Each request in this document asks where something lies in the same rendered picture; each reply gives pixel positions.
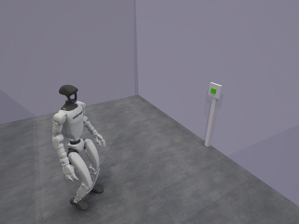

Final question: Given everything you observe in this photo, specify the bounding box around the button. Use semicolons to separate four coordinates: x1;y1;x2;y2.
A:
210;88;217;94

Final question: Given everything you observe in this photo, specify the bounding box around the robot left forearm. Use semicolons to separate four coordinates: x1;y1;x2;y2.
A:
83;119;98;136

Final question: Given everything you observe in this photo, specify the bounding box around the robot right thigh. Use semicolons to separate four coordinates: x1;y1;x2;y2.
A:
66;149;93;190

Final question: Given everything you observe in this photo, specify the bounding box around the robot right forearm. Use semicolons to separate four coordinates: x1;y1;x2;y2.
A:
52;137;69;166

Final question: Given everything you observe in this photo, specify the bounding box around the right robot upper arm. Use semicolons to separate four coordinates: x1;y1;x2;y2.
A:
52;111;66;144

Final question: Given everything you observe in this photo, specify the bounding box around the panel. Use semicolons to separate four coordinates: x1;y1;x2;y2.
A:
205;82;222;147

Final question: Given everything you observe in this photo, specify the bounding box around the robot left hand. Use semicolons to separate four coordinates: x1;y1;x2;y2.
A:
94;133;106;147

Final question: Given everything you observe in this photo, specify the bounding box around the humanoid robot torso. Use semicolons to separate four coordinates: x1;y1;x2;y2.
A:
59;103;85;154

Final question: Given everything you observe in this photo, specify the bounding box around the left robot upper arm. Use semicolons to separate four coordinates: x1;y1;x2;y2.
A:
76;101;88;124

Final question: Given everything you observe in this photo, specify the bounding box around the robot right hand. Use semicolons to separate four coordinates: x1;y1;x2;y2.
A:
63;164;78;181

